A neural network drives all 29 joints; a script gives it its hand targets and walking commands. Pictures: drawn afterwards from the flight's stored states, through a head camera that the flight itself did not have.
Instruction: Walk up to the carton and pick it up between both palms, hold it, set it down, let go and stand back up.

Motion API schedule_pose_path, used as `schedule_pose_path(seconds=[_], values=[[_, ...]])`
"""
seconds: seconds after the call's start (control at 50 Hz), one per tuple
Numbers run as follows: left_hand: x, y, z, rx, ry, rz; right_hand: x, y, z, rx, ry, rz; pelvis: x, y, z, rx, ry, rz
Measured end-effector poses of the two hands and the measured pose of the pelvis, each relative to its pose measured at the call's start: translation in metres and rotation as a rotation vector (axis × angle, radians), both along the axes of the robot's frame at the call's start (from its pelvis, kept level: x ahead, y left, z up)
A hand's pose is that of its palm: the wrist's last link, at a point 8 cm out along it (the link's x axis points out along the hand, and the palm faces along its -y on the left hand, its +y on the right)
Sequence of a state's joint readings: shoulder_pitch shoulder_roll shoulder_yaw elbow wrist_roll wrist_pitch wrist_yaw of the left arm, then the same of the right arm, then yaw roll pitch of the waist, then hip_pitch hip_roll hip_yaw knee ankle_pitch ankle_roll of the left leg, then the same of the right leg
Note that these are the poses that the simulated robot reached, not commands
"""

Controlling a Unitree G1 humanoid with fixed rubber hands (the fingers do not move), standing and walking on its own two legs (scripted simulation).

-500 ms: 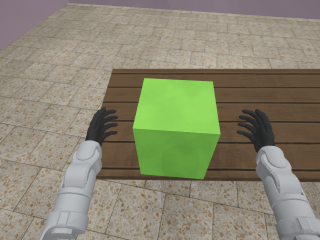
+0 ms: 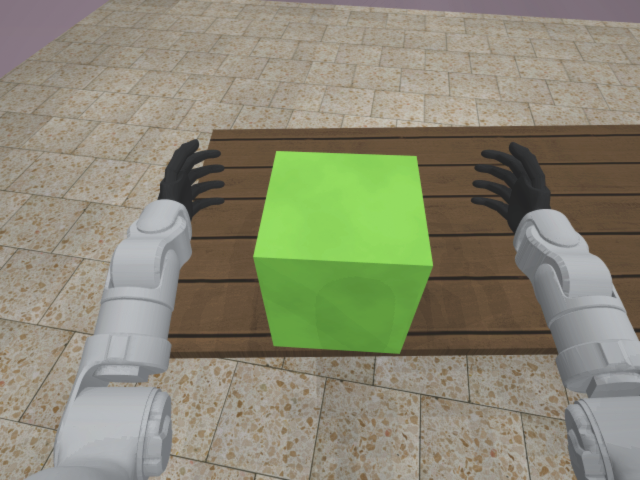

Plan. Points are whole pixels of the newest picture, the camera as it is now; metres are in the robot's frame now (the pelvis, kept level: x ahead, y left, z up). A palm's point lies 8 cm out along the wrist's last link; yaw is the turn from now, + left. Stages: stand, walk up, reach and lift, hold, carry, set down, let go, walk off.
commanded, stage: reach and lift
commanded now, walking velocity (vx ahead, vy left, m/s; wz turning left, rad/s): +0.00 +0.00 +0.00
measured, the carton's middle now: (340, 256) +0.44 -0.01 -0.02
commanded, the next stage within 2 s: none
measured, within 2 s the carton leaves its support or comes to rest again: neither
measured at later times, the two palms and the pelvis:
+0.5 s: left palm (187, 219) +0.42 +0.20 +0.10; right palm (490, 219) +0.40 -0.20 +0.10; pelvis +0.00 +0.00 +0.00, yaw +1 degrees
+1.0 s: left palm (214, 266) +0.40 +0.18 +0.01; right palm (476, 263) +0.40 -0.21 +0.01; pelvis -0.03 -0.01 -0.04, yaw +2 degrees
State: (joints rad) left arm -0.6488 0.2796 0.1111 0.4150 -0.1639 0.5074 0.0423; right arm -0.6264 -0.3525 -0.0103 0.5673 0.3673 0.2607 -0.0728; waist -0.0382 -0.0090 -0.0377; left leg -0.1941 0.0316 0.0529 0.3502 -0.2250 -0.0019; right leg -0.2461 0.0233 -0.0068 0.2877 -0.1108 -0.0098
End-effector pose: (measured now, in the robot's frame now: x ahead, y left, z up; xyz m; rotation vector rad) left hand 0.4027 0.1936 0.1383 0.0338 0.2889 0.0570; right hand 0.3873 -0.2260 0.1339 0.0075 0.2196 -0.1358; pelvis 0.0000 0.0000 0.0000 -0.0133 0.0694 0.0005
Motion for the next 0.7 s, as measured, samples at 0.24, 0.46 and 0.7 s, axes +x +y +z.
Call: schedule_pose_path(seconds=[0.24, 0.46, 0.7], values=[[0.023, 0.001, 0.022, 0.010, -0.011, 0.007, 0.024, 0.007, 0.024, 0.000, 0.012, 0.006, -0.004, -0.002, -0.001, 0.000, 0.034, 0.008], [0.018, 0.003, -0.025, 0.011, 0.027, 0.012, 0.020, 0.023, -0.020, -0.021, 0.076, -0.006, -0.005, 0.000, -0.002, -0.004, 0.041, 0.019], [0.004, -0.010, -0.082, 0.027, 0.014, 0.031, 0.015, 0.037, -0.081, -0.006, 0.065, 0.004, -0.009, 0.002, -0.012, -0.016, 0.160, 0.030]])
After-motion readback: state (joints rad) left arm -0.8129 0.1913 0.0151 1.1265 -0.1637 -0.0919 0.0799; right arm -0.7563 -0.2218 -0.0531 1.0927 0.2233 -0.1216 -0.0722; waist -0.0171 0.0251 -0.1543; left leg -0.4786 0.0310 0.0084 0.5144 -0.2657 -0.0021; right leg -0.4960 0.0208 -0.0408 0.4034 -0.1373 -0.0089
